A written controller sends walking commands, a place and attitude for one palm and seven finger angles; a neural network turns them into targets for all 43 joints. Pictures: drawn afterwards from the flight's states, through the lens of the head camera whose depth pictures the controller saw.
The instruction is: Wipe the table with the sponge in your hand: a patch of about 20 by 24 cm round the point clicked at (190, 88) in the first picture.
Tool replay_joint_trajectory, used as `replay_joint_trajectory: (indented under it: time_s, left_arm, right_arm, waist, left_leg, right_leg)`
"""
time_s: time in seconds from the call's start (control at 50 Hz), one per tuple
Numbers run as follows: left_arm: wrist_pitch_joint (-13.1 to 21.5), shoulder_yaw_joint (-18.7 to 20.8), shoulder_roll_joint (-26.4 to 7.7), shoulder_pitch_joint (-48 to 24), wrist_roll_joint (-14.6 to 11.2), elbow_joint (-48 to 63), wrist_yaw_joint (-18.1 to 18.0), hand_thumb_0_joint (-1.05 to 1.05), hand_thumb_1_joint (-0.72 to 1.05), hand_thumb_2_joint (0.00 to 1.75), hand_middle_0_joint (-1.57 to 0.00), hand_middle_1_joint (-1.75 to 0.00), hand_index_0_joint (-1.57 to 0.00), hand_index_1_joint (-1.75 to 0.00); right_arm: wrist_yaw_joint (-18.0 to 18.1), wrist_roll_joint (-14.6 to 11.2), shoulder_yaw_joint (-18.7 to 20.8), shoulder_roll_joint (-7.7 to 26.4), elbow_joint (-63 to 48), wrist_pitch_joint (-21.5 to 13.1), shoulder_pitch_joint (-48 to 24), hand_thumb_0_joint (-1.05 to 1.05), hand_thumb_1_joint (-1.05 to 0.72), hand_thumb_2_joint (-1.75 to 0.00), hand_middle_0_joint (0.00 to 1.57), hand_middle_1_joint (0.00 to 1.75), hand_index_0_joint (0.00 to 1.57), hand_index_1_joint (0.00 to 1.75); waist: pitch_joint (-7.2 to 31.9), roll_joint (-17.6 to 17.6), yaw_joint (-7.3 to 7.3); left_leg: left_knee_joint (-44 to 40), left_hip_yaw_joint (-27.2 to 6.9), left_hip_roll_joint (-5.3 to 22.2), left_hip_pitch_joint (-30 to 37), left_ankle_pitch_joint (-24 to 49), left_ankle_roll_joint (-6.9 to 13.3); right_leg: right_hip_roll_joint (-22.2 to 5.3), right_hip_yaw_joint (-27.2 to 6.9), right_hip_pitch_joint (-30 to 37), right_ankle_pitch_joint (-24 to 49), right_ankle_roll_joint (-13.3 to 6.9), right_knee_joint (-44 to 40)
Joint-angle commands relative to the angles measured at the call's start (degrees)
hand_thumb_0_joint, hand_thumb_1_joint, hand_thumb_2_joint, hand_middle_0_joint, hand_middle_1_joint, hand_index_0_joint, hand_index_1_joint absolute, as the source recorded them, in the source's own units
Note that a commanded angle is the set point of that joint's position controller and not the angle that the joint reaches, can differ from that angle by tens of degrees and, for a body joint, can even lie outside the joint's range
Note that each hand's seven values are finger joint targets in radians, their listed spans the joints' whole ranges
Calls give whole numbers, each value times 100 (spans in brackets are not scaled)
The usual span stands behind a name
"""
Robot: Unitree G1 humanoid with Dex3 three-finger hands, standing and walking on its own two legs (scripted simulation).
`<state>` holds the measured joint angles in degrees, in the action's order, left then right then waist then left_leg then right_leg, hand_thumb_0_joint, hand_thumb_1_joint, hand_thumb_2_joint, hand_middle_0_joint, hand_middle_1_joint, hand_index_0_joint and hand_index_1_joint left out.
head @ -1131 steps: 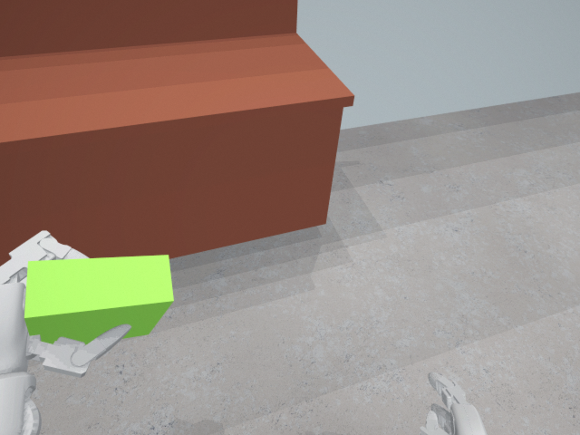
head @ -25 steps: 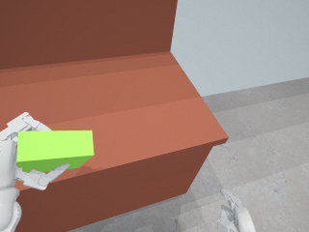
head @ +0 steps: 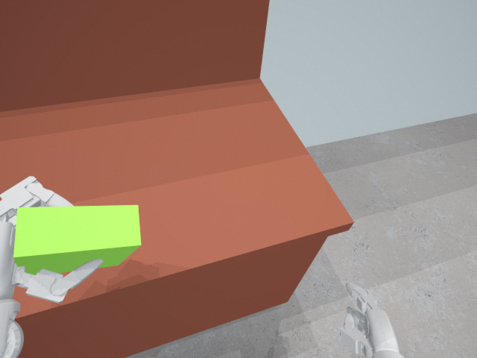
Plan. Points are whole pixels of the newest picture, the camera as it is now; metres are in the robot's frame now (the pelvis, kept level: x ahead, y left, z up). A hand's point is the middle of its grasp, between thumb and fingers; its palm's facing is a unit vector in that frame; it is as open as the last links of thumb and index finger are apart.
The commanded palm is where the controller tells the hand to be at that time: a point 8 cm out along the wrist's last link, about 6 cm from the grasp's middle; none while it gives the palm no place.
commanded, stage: look again from close up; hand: left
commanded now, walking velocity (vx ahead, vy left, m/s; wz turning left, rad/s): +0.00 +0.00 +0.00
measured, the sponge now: (95, 241) +0.23 +0.22 +0.13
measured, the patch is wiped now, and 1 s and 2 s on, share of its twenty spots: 0.00 0.00 0.00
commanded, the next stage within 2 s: come to a stop and stand still in 0.36 s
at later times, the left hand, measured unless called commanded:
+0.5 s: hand (45, 253) +0.20 +0.25 +0.15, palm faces +0.37 -0.84 -0.40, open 9.4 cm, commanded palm +0.14 +0.28 +0.17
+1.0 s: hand (43, 252) +0.20 +0.26 +0.14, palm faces +0.33 -0.85 -0.42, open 9.4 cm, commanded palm +0.14 +0.29 +0.17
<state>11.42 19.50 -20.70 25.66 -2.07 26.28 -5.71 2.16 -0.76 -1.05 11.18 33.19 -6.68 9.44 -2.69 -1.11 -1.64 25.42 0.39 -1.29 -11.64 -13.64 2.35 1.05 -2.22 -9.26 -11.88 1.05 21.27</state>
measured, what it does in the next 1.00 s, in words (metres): stands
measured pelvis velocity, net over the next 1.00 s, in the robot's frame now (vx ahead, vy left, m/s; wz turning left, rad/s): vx -0.02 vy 0.01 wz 0.00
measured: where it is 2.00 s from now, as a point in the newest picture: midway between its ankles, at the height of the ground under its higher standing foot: outside the picture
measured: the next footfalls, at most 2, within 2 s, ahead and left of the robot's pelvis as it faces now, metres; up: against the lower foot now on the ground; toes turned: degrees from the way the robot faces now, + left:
none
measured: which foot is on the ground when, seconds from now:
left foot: down 0.00-1.00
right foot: down 0.00-1.00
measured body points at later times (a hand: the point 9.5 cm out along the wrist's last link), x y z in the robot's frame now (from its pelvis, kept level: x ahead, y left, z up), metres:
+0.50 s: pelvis -0.02 +0.00 +0.00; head +0.00 +0.01 +0.45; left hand +0.17 +0.29 +0.18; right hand +0.16 -0.22 -0.08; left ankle +0.00 +0.09 -0.74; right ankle -0.01 -0.13 -0.74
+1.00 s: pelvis -0.02 +0.01 +0.00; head +0.01 +0.04 +0.44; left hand +0.18 +0.31 +0.16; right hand +0.16 -0.22 -0.07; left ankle +0.00 +0.09 -0.74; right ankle -0.01 -0.13 -0.74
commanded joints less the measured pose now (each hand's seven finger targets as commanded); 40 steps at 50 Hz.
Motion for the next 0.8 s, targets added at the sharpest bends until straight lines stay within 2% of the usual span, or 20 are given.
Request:
replay_joint_trajectory:
  time_s: [0.0,0.14,0.16,0.18,0.26,0.28,0.36,0.42,0.46,0.48,0.52,0.56,0.58,0.6,0.62,0.64,0.66,0.68,0.72,0.78]
  left_arm:
    - [362,689,-961,-451,-112,1297,-138,0,10,130,-120,-160,-120,-160]
    - [338,585,-894,-523,-107,1192,-117,0,10,130,-120,-160,-120,-160]
    - [328,643,-961,-554,-96,1250,-133,0,10,130,-120,-160,-120,-160]
    - [353,509,-833,-599,-106,1200,-112,0,10,130,-120,-160,-120,-160]
    - [375,715,-1058,-605,-68,1383,-147,0,10,130,-120,-160,-120,-160]
    - [386,578,-901,-554,-87,1276,-123,0,10,130,-120,-160,-120,-160]
    - [380,710,-1002,-492,-58,1240,-145,0,10,130,-120,-160,-120,-160]
    - [386,588,-850,-478,-62,1073,-121,0,10,130,-120,-160,-120,-160]
    - [380,730,-1011,-520,-34,1154,-150,0,10,130,-120,-160,-120,-160]
    - [393,532,-809,-523,-52,1068,-121,0,10,130,-120,-160,-120,-160]
    - [397,541,-835,-557,-44,1080,-113,0,10,130,-120,-160,-120,-160]
    - [376,697,-1005,-560,-38,1188,-149,0,10,130,-120,-160,-120,-160]
    - [989,3903,-5598,-6546,907,2531,-128,0,10,130,-120,-160,-120,-160]
    - [747,1565,-1898,-3138,229,-933,131,0,10,130,-120,-160,-120,-160]
    - [714,1305,-1557,-1439,17,-564,113,0,10,130,-120,-160,-120,-160]
    - [646,703,-908,-1219,-66,-422,147,0,10,130,-120,-160,-120,-160]
    - [709,353,-516,-934,-159,-12,183,0,10,130,-120,-160,-120,-160]
    - [754,347,-676,-827,-133,533,164,0,10,130,-120,-160,-120,-160]
    - [752,169,-650,-479,-103,983,124,0,10,130,-120,-160,-120,-160]
    - [746,514,-991,-322,-84,1203,12,0,10,130,-120,-160,-120,-160]
  right_arm:
    - [58,-5,328,711,-912,-258,-395,0,-90,-90,20,30,20,30]
    - [65,-14,325,711,-931,-230,-395,0,-90,-90,20,30,20,30]
    - [84,-29,309,702,-912,-251,-478,0,-90,-90,20,30,20,30]
    - [76,5,285,729,-889,-229,-415,0,-90,-90,20,30,20,30]
    - [93,-30,311,708,-916,-280,-468,0,-90,-90,20,30,20,30]
    - [88,4,286,721,-908,-256,-418,0,-90,-90,20,30,20,30]
    - [90,-30,317,722,-890,-301,-423,0,-90,-90,20,30,20,30]
    - [77,-9,325,752,-876,-286,-333,0,-90,-90,20,30,20,30]
    - [88,-28,335,736,-859,-308,-400,0,-90,-90,20,30,20,30]
    - [79,-3,311,744,-842,-292,-347,0,-90,-90,20,30,20,30]
    - [71,-11,338,758,-839,-306,-343,0,-90,-90,20,30,20,30]
    - [93,-32,342,728,-834,-333,-421,0,-90,-90,20,30,20,30]
    - [13,316,224,889,-783,-543,401,0,-90,-90,20,30,20,30]
    - [6,29,15,190,-466,-511,-281,0,-90,-90,20,30,20,30]
    - [21,60,379,634,-649,-598,-175,0,-90,-90,20,30,20,30]
    - [-46,-6,432,762,-749,-639,-13,0,-90,-90,20,30,20,30]
    - [-143,-94,424,692,-752,-679,-175,0,-90,-90,20,30,20,30]
    - [-217,-46,415,783,-769,-667,-97,0,-90,-90,20,30,20,30]
    - [-296,-38,367,737,-827,-661,-216,0,-90,-90,20,30,20,30]
    - [-260,-48,329,742,-875,-678,-282,0,-90,-90,20,30,20,30]
  waist:
    - [1065,453,19]
    - [975,407,26]
    - [915,550,29]
    - [856,541,36]
    - [943,569,17]
    - [885,568,18]
    - [866,562,20]
    - [763,478,29]
    - [812,463,28]
    - [791,390,39]
    - [831,385,36]
    - [896,402,34]
    - [-204,-417,34]
    - [975,-401,49]
    - [693,-81,-201]
    - [965,365,-46]
    - [1268,1124,-53]
    - [1341,1210,-69]
    - [1172,867,-115]
    - [975,45,-89]
  left_leg:
    - [-362,-304,482,365,1582,-184]
    - [-523,-336,482,239,1181,-179]
    - [-579,-331,476,255,1121,-196]
    - [-680,-367,471,93,987,-189]
    - [-729,-406,507,109,806,-204]
    - [-799,-406,497,-32,654,-179]
    - [-853,-461,531,-25,378,-208]
    - [-886,-453,509,-248,53,-155]
    - [-856,-456,518,-168,60,-160]
    - [-878,-450,492,-236,-6,-144]
    - [-833,-451,495,-175,15,-129]
    - [-728,-412,493,-22,194,-119]
    - [37,-288,695,-1032,605,34]
    - [-143,-370,366,189,1019,38]
    - [-135,-288,410,223,839,-117]
    - [-222,-270,316,292,629,-134]
    - [-294,-191,399,513,708,-52]
    - [-356,-312,490,291,742,-35]
    - [-463,-337,515,-146,419,-21]
    - [-488,-349,462,-327,32,-56]
  right_leg:
    - [-280,-146,384,1702,-48,-104]
    - [-260,-123,385,1384,-34,-180]
    - [-244,-118,305,1291,-30,-194]
    - [-201,-28,352,1136,-10,-182]
    - [-205,-24,418,1044,-10,-123]
    - [-183,35,450,947,11,-122]
    - [-193,-29,401,810,-12,-132]
    - [-177,-41,433,693,-5,-185]
    - [-203,-72,415,706,-16,-203]
    - [-180,-17,413,628,-4,-211]
    - [-194,-73,386,641,-20,-214]
    - [-243,-112,357,785,-31,-241]
    - [-490,-281,-685,377,29,-439]
    - [-554,-345,-764,43,-198,-252]
    - [-461,-782,-358,581,-247,-527]
    - [-515,-763,-87,564,-292,-282]
    - [-460,-534,-22,641,-236,48]
    - [-397,-363,165,629,-182,184]
    - [-333,-287,327,530,-106,183]
    - [-275,-170,217,319,-57,51]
